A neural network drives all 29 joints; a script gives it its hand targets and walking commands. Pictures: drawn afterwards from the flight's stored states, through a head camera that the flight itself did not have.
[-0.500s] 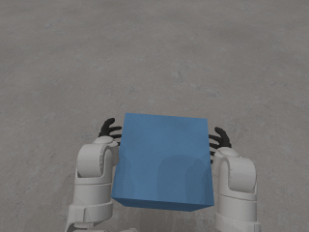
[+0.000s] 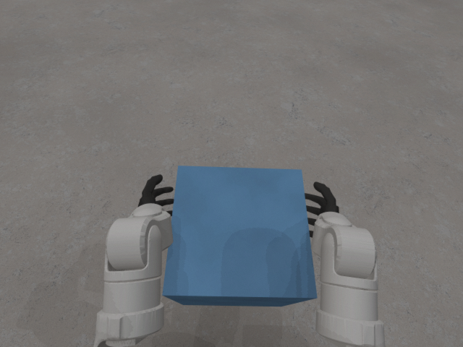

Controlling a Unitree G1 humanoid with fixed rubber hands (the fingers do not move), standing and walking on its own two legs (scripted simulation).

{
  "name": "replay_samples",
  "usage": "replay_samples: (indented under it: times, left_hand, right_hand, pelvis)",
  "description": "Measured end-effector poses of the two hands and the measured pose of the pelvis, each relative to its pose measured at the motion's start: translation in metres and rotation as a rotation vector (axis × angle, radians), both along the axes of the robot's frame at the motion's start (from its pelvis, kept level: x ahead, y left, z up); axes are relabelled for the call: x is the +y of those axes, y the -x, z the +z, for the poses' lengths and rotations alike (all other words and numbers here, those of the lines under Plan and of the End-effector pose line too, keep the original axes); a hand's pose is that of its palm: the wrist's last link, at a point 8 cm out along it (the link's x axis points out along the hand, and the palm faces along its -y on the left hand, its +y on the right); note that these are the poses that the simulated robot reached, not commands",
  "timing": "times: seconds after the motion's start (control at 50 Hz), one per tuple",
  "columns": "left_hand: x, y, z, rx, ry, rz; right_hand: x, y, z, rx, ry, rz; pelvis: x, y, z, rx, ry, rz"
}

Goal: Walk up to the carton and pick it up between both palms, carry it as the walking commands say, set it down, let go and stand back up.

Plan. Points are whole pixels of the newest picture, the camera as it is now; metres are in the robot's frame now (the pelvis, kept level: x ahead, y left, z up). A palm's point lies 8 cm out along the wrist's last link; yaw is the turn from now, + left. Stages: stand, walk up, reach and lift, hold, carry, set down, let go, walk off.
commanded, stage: carry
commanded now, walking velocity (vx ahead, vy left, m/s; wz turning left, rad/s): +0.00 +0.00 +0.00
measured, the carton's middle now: (235, 244) +0.31 +0.02 -0.03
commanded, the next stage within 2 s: none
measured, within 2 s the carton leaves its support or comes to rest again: neither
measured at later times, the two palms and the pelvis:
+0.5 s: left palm (143, 260) +0.22 +0.16 +0.07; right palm (341, 280) +0.22 -0.13 +0.08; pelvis -0.07 +0.01 +0.00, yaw +0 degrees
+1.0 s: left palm (136, 284) +0.19 +0.16 +0.06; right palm (339, 308) +0.19 -0.13 +0.06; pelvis -0.11 +0.02 +0.00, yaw -1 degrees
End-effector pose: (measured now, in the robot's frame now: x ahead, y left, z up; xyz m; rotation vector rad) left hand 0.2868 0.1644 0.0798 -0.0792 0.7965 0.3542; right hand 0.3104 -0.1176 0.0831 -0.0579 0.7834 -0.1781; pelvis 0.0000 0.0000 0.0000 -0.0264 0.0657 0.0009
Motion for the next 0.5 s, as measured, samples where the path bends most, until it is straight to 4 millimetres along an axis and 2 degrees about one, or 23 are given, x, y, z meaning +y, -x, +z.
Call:
replay_samples:
  times: [0.12, 0.18, 0.24, 0.36, 0.5]
  left_hand:
    - [-0.015, 0.010, 0.011, -0.016, -0.046, -0.103]
    - [-0.024, 0.017, 0.011, 0.002, -0.052, -0.172]
    - [-0.029, 0.022, 0.009, 0.005, -0.042, -0.216]
    - [-0.021, 0.039, 0.002, 0.006, -0.028, -0.205]
    - [-0.009, 0.068, -0.005, -0.003, -0.050, -0.122]
  right_hand:
    - [-0.017, 0.038, -0.002, -0.017, -0.035, -0.089]
    - [-0.025, 0.060, 0.000, 0.000, -0.025, -0.145]
    - [-0.028, 0.075, 0.005, 0.004, -0.012, -0.183]
    - [-0.021, 0.080, 0.010, 0.004, 0.008, -0.167]
    - [-0.011, 0.086, -0.003, -0.008, -0.004, -0.072]
  pelvis:
    - [0.011, 0.021, -0.001, -0.022, 0.008, -0.007]
    - [0.015, 0.027, 0.000, -0.034, 0.006, -0.012]
    - [0.018, 0.032, 0.000, -0.036, 0.005, -0.015]
    - [0.018, 0.047, 0.000, -0.031, 0.008, -0.016]
    - [0.010, 0.068, -0.004, -0.039, 0.010, -0.001]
